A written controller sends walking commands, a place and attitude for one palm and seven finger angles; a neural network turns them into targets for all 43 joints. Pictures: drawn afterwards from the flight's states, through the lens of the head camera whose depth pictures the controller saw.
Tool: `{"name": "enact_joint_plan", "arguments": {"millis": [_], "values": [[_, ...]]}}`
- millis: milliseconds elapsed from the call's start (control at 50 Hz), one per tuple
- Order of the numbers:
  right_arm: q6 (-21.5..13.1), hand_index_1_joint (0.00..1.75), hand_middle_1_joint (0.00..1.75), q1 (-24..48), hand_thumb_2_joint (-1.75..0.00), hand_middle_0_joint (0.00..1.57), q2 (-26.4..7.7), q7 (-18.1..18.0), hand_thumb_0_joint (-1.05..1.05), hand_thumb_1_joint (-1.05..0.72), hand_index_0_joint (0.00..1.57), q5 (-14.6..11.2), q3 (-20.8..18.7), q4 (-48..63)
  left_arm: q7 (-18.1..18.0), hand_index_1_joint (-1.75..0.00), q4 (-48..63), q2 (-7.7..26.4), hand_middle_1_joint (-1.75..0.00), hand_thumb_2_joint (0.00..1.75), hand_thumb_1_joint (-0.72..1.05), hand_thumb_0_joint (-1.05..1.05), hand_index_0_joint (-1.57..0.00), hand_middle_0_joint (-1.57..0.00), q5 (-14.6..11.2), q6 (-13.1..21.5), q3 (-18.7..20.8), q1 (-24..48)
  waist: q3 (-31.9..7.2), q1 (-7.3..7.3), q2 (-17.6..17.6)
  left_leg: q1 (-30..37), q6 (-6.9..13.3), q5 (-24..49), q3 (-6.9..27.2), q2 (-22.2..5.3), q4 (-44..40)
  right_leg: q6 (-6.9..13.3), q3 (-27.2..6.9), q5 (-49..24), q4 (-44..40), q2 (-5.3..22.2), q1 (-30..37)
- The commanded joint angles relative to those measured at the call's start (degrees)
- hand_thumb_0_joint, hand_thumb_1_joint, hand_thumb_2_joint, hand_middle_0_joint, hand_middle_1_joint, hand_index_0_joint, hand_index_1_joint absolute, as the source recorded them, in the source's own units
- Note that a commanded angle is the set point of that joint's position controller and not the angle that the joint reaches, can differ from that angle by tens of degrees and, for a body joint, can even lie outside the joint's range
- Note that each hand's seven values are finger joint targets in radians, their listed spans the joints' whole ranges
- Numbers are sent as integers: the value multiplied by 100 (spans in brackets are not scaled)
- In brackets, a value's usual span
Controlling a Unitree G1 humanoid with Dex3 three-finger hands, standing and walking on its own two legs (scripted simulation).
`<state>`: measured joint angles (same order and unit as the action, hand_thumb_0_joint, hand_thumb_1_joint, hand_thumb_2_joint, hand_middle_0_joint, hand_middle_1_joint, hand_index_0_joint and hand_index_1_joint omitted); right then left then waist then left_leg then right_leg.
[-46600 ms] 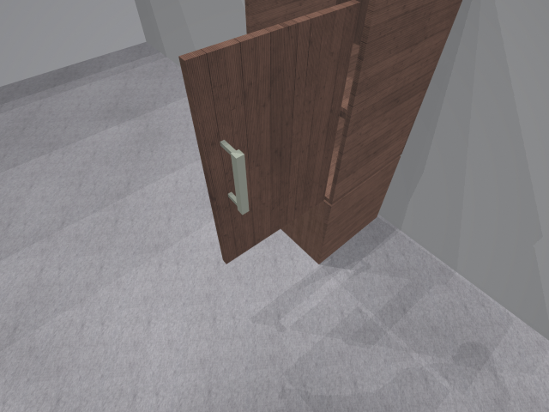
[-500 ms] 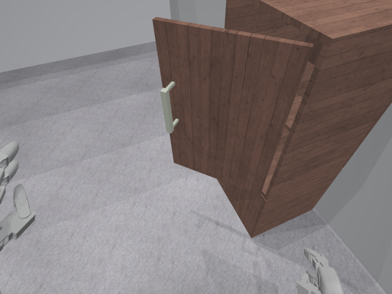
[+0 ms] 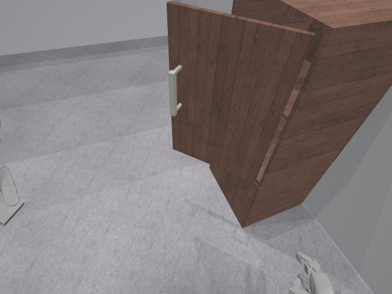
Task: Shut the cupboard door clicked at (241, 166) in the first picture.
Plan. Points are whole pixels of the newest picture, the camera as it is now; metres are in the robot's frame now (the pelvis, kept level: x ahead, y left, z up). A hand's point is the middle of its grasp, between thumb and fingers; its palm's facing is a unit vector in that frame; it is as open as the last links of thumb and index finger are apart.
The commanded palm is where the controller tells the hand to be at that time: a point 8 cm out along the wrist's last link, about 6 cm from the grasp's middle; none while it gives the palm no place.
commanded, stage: step back with the hand held close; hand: left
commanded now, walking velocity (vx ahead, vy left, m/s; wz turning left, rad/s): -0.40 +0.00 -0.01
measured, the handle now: (176, 91) +0.71 +0.12 +0.01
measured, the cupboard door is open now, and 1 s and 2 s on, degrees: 41 41 41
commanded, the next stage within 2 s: stop stepping back and stand still in 0.82 s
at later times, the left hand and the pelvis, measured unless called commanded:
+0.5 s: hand out of the picture +0.15 +0.28 +0.18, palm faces +0.47 -0.75 -0.46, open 7.4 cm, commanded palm +0.08 +0.30 +0.19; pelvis -0.05 -0.01 +0.00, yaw +0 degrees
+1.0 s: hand out of the picture +0.07 +0.29 +0.18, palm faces +0.35 -0.84 -0.40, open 7.4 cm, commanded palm +0.01 +0.32 +0.19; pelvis -0.14 +0.03 +0.02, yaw -2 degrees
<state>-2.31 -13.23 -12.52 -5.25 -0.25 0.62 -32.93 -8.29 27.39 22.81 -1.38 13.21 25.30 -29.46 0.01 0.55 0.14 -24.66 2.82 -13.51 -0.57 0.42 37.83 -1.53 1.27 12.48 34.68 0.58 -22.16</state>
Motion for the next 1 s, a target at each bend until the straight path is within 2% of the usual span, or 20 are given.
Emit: {"name": "enact_joint_plan", "arguments": {"millis": [0,80,140,200,260,280,340,400,460,500,580,620,660,700,760,780,820,860,880,980], "values": [[-384,30,30,579,-90,20,-811,-31,0,-90,20,7,-348,874,-137,-30,1047,1034,-30,90,90,0,-20,-20,18,426,642,552,-256,-61,406,-1981,242,-2492,810,-690,-1559,190,-746,454,-109,110,1685],[-357,30,30,468,-90,20,-737,86,0,-90,20,60,-382,727,-196,-30,1097,1281,-30,90,90,0,-20,-20,-36,469,732,421,-316,-93,-361,-617,-114,-1487,368,-160,-231,648,-1653,1424,-1468,961,52],[-280,30,30,462,-90,20,-632,134,0,-90,20,10,-355,669,-284,-30,1317,1343,-30,90,90,0,-20,-20,-103,491,721,251,-669,-150,-643,191,-188,-881,212,-66,111,714,-1386,1117,-1628,1216,-342],[-256,30,30,525,-90,20,-699,56,0,-90,20,0,-351,730,-337,-30,1400,1379,-30,90,90,0,-20,-20,-117,532,844,-40,-617,-182,215,-134,-8,-1343,705,-424,-1028,375,-712,1258,-1059,543,-137],[-408,30,30,694,-90,20,-886,-46,0,-90,20,7,-422,792,-283,-30,1380,1314,-30,90,90,0,-20,-20,-30,616,1069,-10,-671,-68,1601,-2445,533,-3104,1993,-1654,-2922,22,-144,375,1271,-534,2160],[-469,30,30,679,-90,20,-820,-66,0,-90,20,29,-452,769,-235,-30,1428,1443,-30,90,90,0,-20,-20,-47,648,1140,68,-787,-60,1369,-2142,547,-2548,2098,-1725,-2839,32,-195,308,1326,-549,2062],[-585,30,30,639,-90,20,-846,-15,0,-90,20,62,-477,694,-116,-30,1133,1194,-30,90,90,0,-20,-20,-60,631,995,-167,-568,-37,1235,-2065,497,-2496,1630,-1569,-2437,100,-309,614,913,-580,2013],[-701,30,30,654,-90,20,-746,26,0,-90,20,114,-389,483,-38,-30,1261,1102,-30,90,90,0,-20,-20,-154,690,740,29,-424,-83,989,-1005,249,-1408,1293,-1205,-2097,195,-417,160,-366,-379,1392],[-708,30,30,540,-90,20,-602,7,0,-90,20,87,-372,255,-100,-30,1473,1253,-30,90,90,0,-20,-20,-212,765,602,394,-1503,-141,538,1584,-89,2083,354,-858,-1073,137,-895,-1814,-919,176,374],[-671,30,30,569,-90,20,-608,4,0,-90,20,-3,-460,282,-105,-30,1613,1356,-30,90,90,0,-20,-20,-216,661,567,402,-2200,-149,50,2264,-129,2811,84,-752,-822,-189,-620,-2595,-704,80,500],[-472,30,30,897,-90,20,-564,33,0,-90,20,25,-408,578,-62,-30,1477,1625,-30,90,90,0,-20,-20,-275,570,949,-25,-1089,-152,317,1091,-231,-244,192,-554,-1152,211,-885,202,-1380,209,-61],[-376,30,30,861,-90,20,-465,32,0,-90,20,28,-367,584,-87,-30,1301,1618,-30,90,90,0,-20,-20,-277,558,896,-140,-603,-173,-213,1349,-480,-508,-16,-140,-26,633,-1437,1407,-2164,830,-1203],[-277,30,30,776,-90,20,-439,29,0,-90,20,92,-337,509,-161,-30,1080,1604,-30,90,90,0,-20,-20,-184,482,856,-99,-285,-193,-507,1299,-492,-349,81,-28,877,915,-1666,844,-2302,1287,-1670],[-211,30,30,737,-90,20,-439,-11,0,-90,20,130,-265,528,-150,-30,921,1513,-30,90,90,0,-20,-20,-149,443,744,154,53,-242,-390,691,-439,-24,334,-181,4,738,-1235,-560,-1765,974,-946],[-281,30,30,685,-90,20,-790,-76,0,-90,20,-48,-365,607,-50,-30,824,1452,-30,90,90,0,-20,-20,-206,535,597,492,-258,-147,463,684,-143,1698,802,-823,-1803,90,-374,-743,-835,-377,315],[-358,30,30,860,-90,20,-880,-74,0,-90,20,2,-368,699,-7,-30,873,1513,-30,90,90,0,-20,-20,-227,579,696,440,-503,-62,1344,157,21,999,1473,-1302,-2627,48,-180,-58,-40,-695,1023],[-446,30,30,802,-90,20,-859,-15,0,-90,20,135,-437,654,55,-30,1180,1215,-30,90,90,0,-20,-20,-196,556,582,384,-1090,15,1669,-434,310,-961,2034,-1892,-3238,113,-451,1217,1334,-727,1594],[-539,30,30,753,-90,20,-760,78,0,-90,20,84,-446,642,56,-30,1527,1128,-30,90,90,0,-20,-20,-236,500,528,136,-1263,44,1049,117,403,-909,1638,-1690,-2961,157,-381,1333,1164,-608,1196],[-587,30,30,843,-90,20,-773,104,0,-90,20,71,-430,687,37,-30,1620,1192,-30,90,90,0,-20,-20,-257,452,582,-78,-1389,64,1144,289,360,-869,1468,-1612,-2886,155,-299,1355,917,-608,1184],[-635,30,30,507,-90,20,-689,105,0,-90,20,156,-332,507,-74,-30,1965,1469,-30,90,90,0,-20,-20,-347,245,784,-426,-1391,-63,1466,853,-444,-1296,869,-889,-2913,326,237,1239,-1326,-677,1523]]}}
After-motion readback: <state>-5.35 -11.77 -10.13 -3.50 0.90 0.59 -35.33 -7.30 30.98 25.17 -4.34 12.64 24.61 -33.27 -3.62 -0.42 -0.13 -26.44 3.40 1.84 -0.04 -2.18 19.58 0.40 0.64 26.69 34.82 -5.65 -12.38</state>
